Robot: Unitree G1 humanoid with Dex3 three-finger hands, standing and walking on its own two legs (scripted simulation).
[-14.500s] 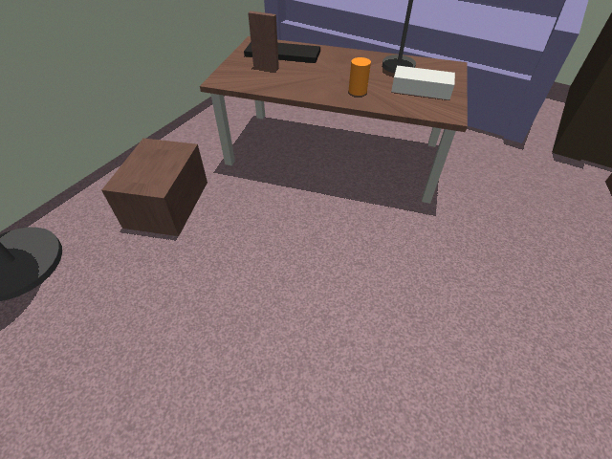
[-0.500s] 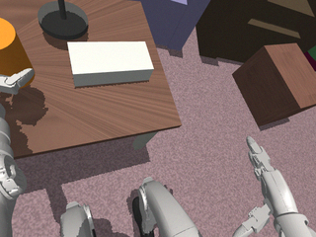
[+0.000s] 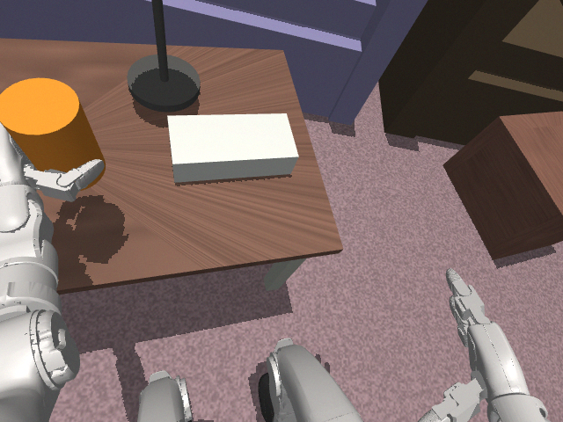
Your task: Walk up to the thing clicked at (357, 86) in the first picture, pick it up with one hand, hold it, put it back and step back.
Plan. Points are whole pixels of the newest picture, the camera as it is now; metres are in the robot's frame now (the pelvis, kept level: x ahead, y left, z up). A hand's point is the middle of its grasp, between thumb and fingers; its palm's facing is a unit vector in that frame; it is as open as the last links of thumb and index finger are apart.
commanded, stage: lift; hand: left
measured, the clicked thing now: (59, 140) +0.52 +0.19 +0.02
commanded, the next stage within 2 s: hold in 1.06 s
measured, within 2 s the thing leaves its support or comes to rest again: neither
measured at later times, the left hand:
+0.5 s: hand (37, 195) +0.41 +0.19 +0.08, palm faces +0.18 -0.98 -0.01, open 11.0 cm
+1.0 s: hand (31, 219) +0.37 +0.18 +0.11, palm faces +0.17 -0.98 -0.01, open 11.0 cm
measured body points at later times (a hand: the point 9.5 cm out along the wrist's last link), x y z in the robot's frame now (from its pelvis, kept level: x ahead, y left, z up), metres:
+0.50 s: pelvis +0.01 -0.01 +0.05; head +0.09 +0.03 +0.49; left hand +0.40 +0.24 +0.08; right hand +0.18 -0.26 +0.06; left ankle +0.03 +0.11 -0.61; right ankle +0.05 -0.14 -0.61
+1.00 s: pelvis +0.02 -0.01 +0.07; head +0.09 +0.01 +0.51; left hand +0.36 +0.24 +0.11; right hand +0.18 -0.26 +0.05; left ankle +0.03 +0.11 -0.61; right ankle +0.05 -0.14 -0.61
